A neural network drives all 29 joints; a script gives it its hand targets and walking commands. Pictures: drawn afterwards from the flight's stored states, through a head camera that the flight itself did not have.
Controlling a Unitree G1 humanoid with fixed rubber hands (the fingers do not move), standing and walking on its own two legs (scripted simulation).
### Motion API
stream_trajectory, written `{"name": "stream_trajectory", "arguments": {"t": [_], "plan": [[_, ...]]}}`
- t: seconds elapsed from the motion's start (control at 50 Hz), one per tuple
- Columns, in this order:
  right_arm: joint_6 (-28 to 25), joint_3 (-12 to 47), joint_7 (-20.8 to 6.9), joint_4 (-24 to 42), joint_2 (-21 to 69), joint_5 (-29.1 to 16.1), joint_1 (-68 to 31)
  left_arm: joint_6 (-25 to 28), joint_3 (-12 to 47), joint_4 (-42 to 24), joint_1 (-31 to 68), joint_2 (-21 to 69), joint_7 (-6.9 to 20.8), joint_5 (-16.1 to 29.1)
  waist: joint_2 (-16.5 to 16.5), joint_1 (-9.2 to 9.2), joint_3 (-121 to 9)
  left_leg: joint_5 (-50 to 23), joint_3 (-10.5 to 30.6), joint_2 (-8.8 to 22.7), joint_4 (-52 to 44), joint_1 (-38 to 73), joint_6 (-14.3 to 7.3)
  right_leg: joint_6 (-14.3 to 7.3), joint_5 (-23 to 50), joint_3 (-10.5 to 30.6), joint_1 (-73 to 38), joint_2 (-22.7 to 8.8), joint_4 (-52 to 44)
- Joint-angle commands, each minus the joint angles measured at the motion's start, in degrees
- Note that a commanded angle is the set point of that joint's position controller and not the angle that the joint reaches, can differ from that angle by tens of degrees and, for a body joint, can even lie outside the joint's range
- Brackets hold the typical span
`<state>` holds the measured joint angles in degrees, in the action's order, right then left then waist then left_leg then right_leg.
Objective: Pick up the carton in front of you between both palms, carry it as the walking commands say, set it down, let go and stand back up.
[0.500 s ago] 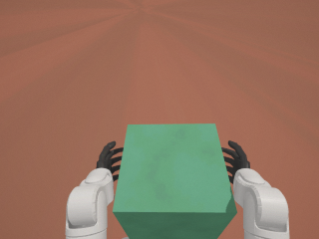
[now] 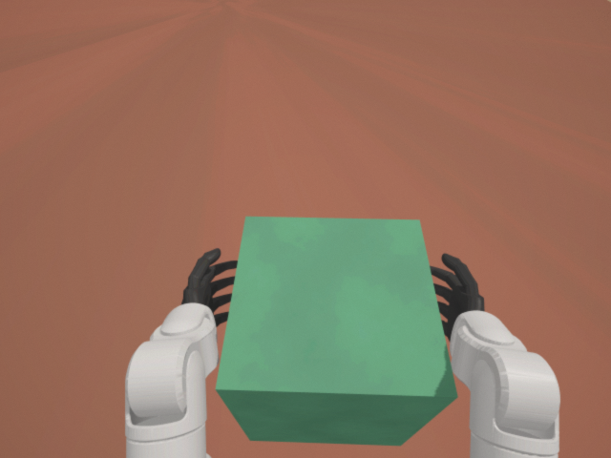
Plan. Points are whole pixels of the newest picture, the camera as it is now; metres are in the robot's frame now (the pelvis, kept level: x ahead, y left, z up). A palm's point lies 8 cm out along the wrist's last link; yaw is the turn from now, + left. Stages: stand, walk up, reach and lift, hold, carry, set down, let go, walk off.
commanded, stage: carry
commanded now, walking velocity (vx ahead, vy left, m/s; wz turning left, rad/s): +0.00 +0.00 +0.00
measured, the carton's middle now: (328, 338) +0.26 -0.01 +0.02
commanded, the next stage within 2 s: hold in 1.78 s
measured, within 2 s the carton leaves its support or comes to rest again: neither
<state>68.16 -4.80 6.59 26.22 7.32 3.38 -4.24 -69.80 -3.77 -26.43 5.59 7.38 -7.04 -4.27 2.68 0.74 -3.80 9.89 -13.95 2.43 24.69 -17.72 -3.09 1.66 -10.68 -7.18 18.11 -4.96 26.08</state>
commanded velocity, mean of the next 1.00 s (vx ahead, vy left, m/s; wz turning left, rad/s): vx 0.00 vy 0.00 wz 0.00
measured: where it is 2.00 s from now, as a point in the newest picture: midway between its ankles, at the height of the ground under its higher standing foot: outside the picture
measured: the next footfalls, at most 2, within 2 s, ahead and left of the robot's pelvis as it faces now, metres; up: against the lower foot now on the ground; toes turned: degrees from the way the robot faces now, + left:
none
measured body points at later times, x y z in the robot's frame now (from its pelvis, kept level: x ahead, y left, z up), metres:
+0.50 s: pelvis +0.07 -0.02 -0.01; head +0.05 -0.02 +0.44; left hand +0.33 +0.14 +0.08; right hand +0.34 -0.16 +0.08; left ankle +0.04 +0.09 -0.74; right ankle +0.03 -0.13 -0.74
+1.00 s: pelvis +0.04 -0.02 +0.00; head +0.01 -0.02 +0.45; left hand +0.31 +0.14 +0.06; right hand +0.32 -0.16 +0.06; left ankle +0.04 +0.09 -0.74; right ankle +0.03 -0.13 -0.74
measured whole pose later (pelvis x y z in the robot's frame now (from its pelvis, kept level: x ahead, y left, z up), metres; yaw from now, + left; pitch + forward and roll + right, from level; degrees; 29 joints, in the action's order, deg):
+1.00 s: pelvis +0.04 -0.02 +0.00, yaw +1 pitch +2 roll +0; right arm 58.8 -6.6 2.6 6.9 7.5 9.2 -8.0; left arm -59.1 -6.1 -6.6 8.3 7.5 -3.0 -8.9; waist -0.1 0.0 -7.0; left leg 15.1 -11.6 4.5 28.9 -15.4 -0.5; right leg -0.2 -15.9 -9.5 14.2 -3.5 28.5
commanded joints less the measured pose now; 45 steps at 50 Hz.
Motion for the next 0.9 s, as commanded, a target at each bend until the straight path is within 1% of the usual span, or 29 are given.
{"name": "stream_trajectory", "arguments": {"t": [0.0, 0.02, 0.04, 0.06, 0.1, 0.14, 0.22, 0.28, 0.36, 0.54, 0.6, 0.68, 0.76, 0.88], "plan": [[0.72, 39.33, -11.55, 4.64, 48.97, -18.18, -22.7, 0.6, 40.0, -5.71, 22.74, 50.03, 9.94, 18.99, -4.93, -0.21, -17.03, -2.49, 5.46, 8.32, -0.98, 5.58, 2.4, -0.35, 12.61, 4.64, -9.66, -6.81, -4.17], [1.39, 39.24, -11.39, 4.46, 47.92, -18.14, -23.62, 0.23, 39.39, -4.21, 23.23, 49.3, 9.91, 18.45, -0.42, 0.08, -15.35, -5.58, 7.13, 7.54, -1.5, 6.17, 3.13, -0.95, 15.87, 4.3, -7.43, -6.95, -1.16], [1.99, 38.89, -11.17, 3.53, 46.41, -17.94, -24.26, -0.37, 38.04, -1.86, 21.87, 48.27, 9.89, 17.98, 0.78, 0.0, -13.83, -10.02, 7.24, 8.17, -0.08, 6.72, 3.32, -0.89, 18.48, 3.63, -6.74, -6.63, -0.53], [2.44, 38.64, -10.96, 2.37, 45.33, -17.9, -23.83, -0.78, 36.99, -0.21, 20.6, 47.33, 9.93, 17.64, 0.47, -0.11, -13.38, -14.64, 7.3, 8.3, 1.81, 6.68, 3.39, -0.9, 21.6, 3.3, -7.15, -6.33, 0.27], [2.9, 38.45, -10.67, 0.95, 44.93, -17.95, -23.47, -1.07, 36.04, 1.41, 19.84, 46.76, 9.97, 17.29, 0.1, -0.28, -14.89, -21.29, 7.17, 8.09, 4.69, 7.45, 3.66, -1.19, 28.67, 3.22, -8.27, -5.85, 2.07], [2.96, 38.37, -10.53, 0.34, 45.77, -18.08, -24.17, -1.06, 35.95, 1.81, 20.74, 47.35, 9.99, 17.48, -0.51, -0.4, -16.33, -23.26, 6.95, 7.6, 5.87, 7.67, 4.03, -1.25, 32.49, 3.06, -9.2, -5.57, 3.37], [2.5, 38.62, -10.45, 0.16, 48.09, -18.4, -25.23, -0.55, 37.13, 0.84, 23.19, 49.53, 10.17, 18.58, -1.33, -0.51, -17.12, -24.65, 6.78, 7.26, 6.74, 8.67, 4.18, -1.34, 33.51, 2.9, -9.16, -5.28, 4.22], [2.06, 38.79, -10.37, 0.86, 48.95, -18.41, -25.21, -0.18, 38.05, -0.37, 23.96, 50.46, 10.25, 19.27, -1.88, -0.56, -17.76, -25.48, 6.82, 7.27, 7.08, 9.45, 4.0, -1.45, 32.59, 2.75, -9.28, -5.07, 4.69], [1.8, 38.85, -10.28, 1.76, 48.87, -18.21, -24.51, -0.02, 38.65, -1.5, 23.71, 50.53, 10.27, 19.56, -2.3, -0.56, -18.12, -25.11, 6.97, 7.46, 7.11, 9.98, 3.69, -1.56, 29.61, 2.57, -9.28, -4.87, 4.89], [2.0, 39.0, -10.4, 2.44, 47.47, -18.19, -24.33, -0.29, 38.33, -1.77, 22.99, 49.15, 10.2, 18.91, -2.48, -0.52, -15.63, -18.32, 7.57, 7.86, 5.03, 8.42, 3.29, -1.94, 21.43, 2.78, -8.65, -4.86, 3.13], [1.79, 38.72, -10.7, 0.89, 46.52, -17.7, -24.59, -0.14, 37.85, 0.08, 22.98, 48.27, 10.4, 18.01, -2.57, -0.51, -14.56, -16.29, 7.78, 7.91, 4.02, 8.02, 3.17, -2.01, 18.81, 2.89, -8.29, -4.76, 2.19], [0.36, 37.86, -11.6, -3.04, 45.72, -16.32, -25.83, 1.18, 36.87, 3.91, 24.0, 47.15, 11.23, 16.3, -2.75, -0.61, -12.57, -11.86, 8.22, 7.95, 2.2, 7.27, 2.98, -2.19, 13.75, 3.16, -7.23, -4.6, 0.43], [-2.8, 36.39, -12.58, -7.95, 45.46, -14.05, -27.43, 4.32, 35.36, 8.7, 25.7, 46.35, 12.35, 14.47, -2.65, -0.67, -11.4, -8.2, 8.52, 7.93, 0.92, 6.73, 2.84, -2.33, 10.34, 3.45, -6.36, -4.61, -1.0], [-8.07, 34.89, -13.94, -12.5, 46.41, -11.77, -29.22, 9.51, 34.05, 13.21, 27.8, 47.48, 13.82, 12.81, -2.48, -0.69, -12.47, -5.96, 8.59, 7.93, 0.28, 6.96, 2.76, -2.28, 8.02, 3.5, -6.07, -4.66, -1.76]]}}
